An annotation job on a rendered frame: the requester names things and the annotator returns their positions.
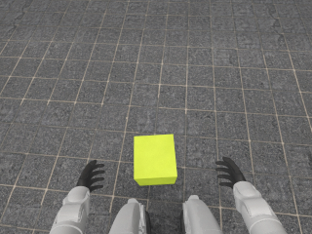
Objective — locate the carton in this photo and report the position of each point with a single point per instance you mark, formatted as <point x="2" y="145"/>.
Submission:
<point x="154" y="160"/>

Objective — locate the right robot thigh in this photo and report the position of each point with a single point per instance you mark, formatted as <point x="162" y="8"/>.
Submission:
<point x="200" y="218"/>

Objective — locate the left robot hand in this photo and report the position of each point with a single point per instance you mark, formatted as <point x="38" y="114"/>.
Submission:
<point x="86" y="179"/>

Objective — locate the left robot forearm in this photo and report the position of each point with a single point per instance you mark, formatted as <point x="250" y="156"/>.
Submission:
<point x="72" y="216"/>

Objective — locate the right robot hand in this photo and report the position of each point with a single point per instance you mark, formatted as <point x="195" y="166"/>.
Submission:
<point x="235" y="175"/>

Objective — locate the right robot shin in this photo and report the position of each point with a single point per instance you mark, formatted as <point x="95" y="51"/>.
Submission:
<point x="188" y="228"/>

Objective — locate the right robot forearm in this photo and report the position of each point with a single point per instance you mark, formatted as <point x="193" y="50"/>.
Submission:
<point x="256" y="213"/>

